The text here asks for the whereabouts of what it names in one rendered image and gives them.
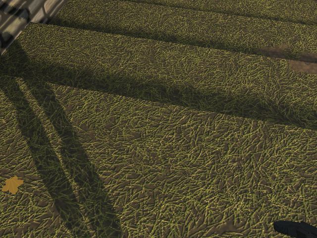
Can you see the robot right hand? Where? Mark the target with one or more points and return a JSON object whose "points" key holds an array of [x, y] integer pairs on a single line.
{"points": [[295, 229]]}

